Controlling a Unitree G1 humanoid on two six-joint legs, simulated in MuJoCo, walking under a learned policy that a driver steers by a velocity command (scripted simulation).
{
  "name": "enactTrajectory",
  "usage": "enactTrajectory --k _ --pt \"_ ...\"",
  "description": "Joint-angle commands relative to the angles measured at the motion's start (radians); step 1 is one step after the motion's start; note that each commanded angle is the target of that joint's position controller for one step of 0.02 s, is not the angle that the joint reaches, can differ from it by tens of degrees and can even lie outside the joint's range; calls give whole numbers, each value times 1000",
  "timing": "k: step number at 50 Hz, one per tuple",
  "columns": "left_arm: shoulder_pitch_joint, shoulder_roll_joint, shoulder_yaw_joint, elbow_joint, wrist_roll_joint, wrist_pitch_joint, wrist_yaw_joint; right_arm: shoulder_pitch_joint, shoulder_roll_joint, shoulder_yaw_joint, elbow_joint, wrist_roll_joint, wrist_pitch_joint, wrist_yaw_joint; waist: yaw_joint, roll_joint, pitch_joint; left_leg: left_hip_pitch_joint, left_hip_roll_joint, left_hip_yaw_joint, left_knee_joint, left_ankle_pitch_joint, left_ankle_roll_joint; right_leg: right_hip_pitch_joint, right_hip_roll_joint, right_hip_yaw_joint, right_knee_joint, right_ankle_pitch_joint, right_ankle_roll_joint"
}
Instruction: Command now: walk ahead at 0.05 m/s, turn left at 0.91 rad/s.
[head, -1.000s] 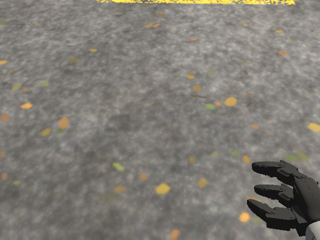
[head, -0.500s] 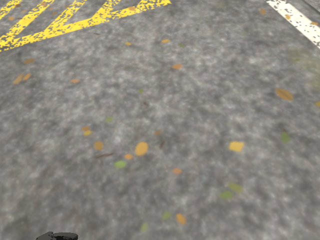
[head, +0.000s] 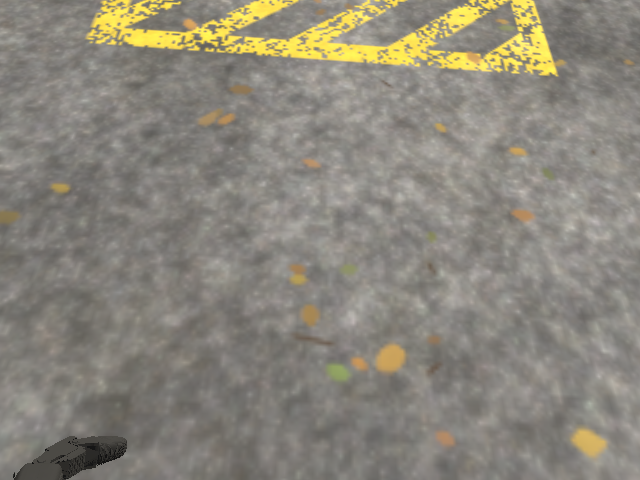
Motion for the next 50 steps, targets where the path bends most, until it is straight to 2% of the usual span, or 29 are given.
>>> enactTrajectory --k 1,4,7,10,13,14,16,17,18,19,21,22,23,25,26,28,30,31,32,33,34,35,36,38,40,42,44,47,50 --pt "-26 116 34 -68 11 -23 18 -49 -159 -40 -96 26 -26 -35 56 89 -198 320 241 -449 -268 276 170 -239 -1 151 -1 106 -16" --pt "-6 82 27 -47 -3 -25 10 -43 -161 -41 -127 8 -7 -63 56 92 -247 327 199 -399 -238 370 142 -173 42 142 -132 186 6" --pt "7 62 17 -27 -8 -14 5 -24 -157 -36 -134 3 5 -73 36 112 -259 284 186 -370 -217 354 135 -100 38 127 -233 228 34" --pt "52 73 13 2 -12 0 0 -52 -107 -7 -135 -21 10 -65 25 158 -245 207 187 -326 -225 263 132 -1 -5 93 -273 248 41" --pt "76 52 -3 23 -6 -4 -14 -72 -21 40 -100 -47 0 -42 18 159 -209 138 193 -294 -232 154 125 132 -47 76 -389 255 24" --pt "82 58 -4 24 -9 -8 -19 -84 -34 42 -89 -48 -3 -35 24 160 -180 121 191 -281 -226 115 117 164 -38 57 -450 275 12" --pt "72 114 7 8 -10 -16 -26 -74 -95 27 -68 -36 -5 -35 30 151 -117 139 165 -262 -192 85 82 165 -9 31 -603 375 -22" --pt "67 159 14 -5 -5 -18 -28 -53 -117 19 -61 -32 -7 -41 16 116 -103 171 141 -248 -149 67 51 141 -30 81 -632 495 -47" --pt "68 225 29 -16 -5 -21 -26 -18 -119 14 -68 -41 -10 -50 -26 9 -112 175 69 -189 -61 8 12 133 -94 191 -627 707 -89" --pt "86 252 43 -4 -21 -20 -25 -35 -96 15 -81 -47 -11 -58 -34 -108 -111 171 -25 -68 29 -32 -39 94 -143 300 -684 677 -160" --pt "153 229 46 3 -15 -22 -16 -148 -70 13 -114 -30 -10 -70 35 -213 -90 35 -94 -42 151 -155 -80 168 -228 528 -775 644 -269" --pt "197 217 45 8 -8 -28 -12 -181 -55 14 -124 -22 -9 -69 68 -235 -109 -50 -108 -76 256 -332 -85 251 -257 589 -791 700 -304" --pt "228 224 51 9 -7 -37 -8 -189 -55 10 -132 -16 -10 -65 84 -213 -139 -117 -99 -124 378 -421 -93 325 -276 621 -784 753 -325" --pt "195 222 61 -3 -34 -35 9 -173 -34 11 -125 -7 -18 -58 54 -127 -187 -150 -59 -160 347 -359 -107 396 -223 545 -730 780 -270" --pt "179 209 64 -10 -49 -19 18 -181 -20 14 -123 -4 -24 -55 54 -118 -196 -132 -55 -149 240 -312 -118 406 -186 516 -724 748 -235" --pt "161 199 71 -32 -51 21 30 -173 5 20 -114 9 -35 -43 58 -144 -217 -19 -79 -118 80 -218 -135 364 -139 506 -721 716 -208" --pt "133 198 77 -64 -50 39 27 -91 -10 9 -88 19 -38 -28 29 -168 -233 129 -91 -98 -94 -125 -132 291 -109 516 -718 666 -193" --pt "105 187 74 -82 -60 42 26 -30 -25 -2 -67 19 -37 -26 -5 -157 -232 238 -80 -80 -239 -7 -120 224 -80 506 -701 568 -164" --pt "133 148 64 -87 -59 43 25 3 -69 -18 -54 14 -31 -31 3 -101 -235 387 19 -143 -303 54 -87 87 -26 466 -637 349 -115" --pt "232 62 44 -81 -39 42 17 -33 -154 -31 -79 -13 -15 -44 73 193 -245 496 283 -422 -318 128 35 -124 118 286 -377 -4 -47" --pt "234 136 64 -98 -30 22 15 -75 -156 -27 -101 -69 -20 -36 77 264 -194 352 437 -572 -345 215 141 -211 82 256 -202 -82 -13" --pt "235 208 85 -82 -29 20 13 -137 -109 -14 -125 -69 -30 -39 99 168 -142 307 411 -479 -342 232 150 -198 22 228 -73 -18 3" --pt "247 220 92 -62 -30 27 14 -182 -69 -3 -129 -53 -37 -44 111 114 -112 281 332 -357 -325 206 110 -198 8 203 -26 56 13" --pt "261 165 78 -45 -22 40 17 -172 -57 6 -120 -26 -41 -56 94 113 -97 291 254 -233 -290 306 88 -217 4 181 65 151 35" --pt "209 129 60 -80 -26 35 12 -98 -68 6 -98 -27 -40 -60 59 123 -102 316 242 -174 -282 466 127 -224 11 143 62 168 57" --pt "142 98 36 -111 -28 23 4 36 -79 1 -60 -14 -43 -56 -13 118 -138 415 261 -246 -374 5 154 -271 -8 143 -36 211 56" --pt "122 87 23 -119 -24 3 -4 67 -98 4 -32 5 -58 -40 -10 158 -95 433 279 -352 -456 -311 159 -293 -24 130 -157 226 29" --pt "32 86 14 -136 -19 -52 -20 81 -129 -3 -26 15 -78 -31 -24 135 -39 371 267 -343 -479 -235 149 -189 -31 69 -385 250 7" --pt "17 78 8 -136 -37 -97 -37 120 -161 -12 -9 27 -82 -25 -16 165 -28 283 242 -331 -451 -232 158 -18 17 42 -564 204 -3"
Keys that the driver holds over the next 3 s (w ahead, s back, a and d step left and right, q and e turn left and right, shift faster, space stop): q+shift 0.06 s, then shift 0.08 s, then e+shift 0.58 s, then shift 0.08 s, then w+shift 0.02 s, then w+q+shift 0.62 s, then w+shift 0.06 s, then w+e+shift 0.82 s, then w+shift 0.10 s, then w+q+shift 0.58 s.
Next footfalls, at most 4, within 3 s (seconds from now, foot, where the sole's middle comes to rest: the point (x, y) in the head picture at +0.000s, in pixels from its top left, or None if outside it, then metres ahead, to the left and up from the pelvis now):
0.34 right None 0.13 -0.16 -0.77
0.64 left None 0.10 0.08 -0.77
1.10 right None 0.12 -0.20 -0.77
1.54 left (274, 416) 0.55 0.05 -0.77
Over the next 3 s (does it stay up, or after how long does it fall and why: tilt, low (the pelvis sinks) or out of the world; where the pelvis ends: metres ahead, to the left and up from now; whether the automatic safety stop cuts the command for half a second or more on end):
stays up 1.61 -0.16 0.00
